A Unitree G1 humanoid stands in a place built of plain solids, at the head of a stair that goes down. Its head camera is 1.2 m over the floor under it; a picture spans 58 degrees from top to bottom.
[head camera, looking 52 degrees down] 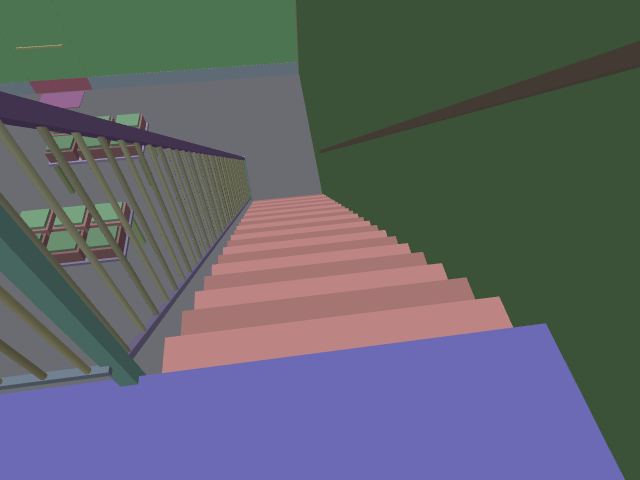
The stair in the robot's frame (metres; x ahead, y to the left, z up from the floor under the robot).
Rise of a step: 0.19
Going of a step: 0.21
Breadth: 1.21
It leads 8 degrees to the left of straight ahead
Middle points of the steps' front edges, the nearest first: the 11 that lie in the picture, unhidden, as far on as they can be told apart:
0.53 -0.09 0.00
0.74 -0.06 -0.19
0.95 -0.03 -0.38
1.15 0.00 -0.56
1.36 0.02 -0.75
1.57 0.05 -0.94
1.78 0.08 -1.13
1.98 0.11 -1.32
2.19 0.14 -1.50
2.40 0.17 -1.69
2.60 0.19 -1.88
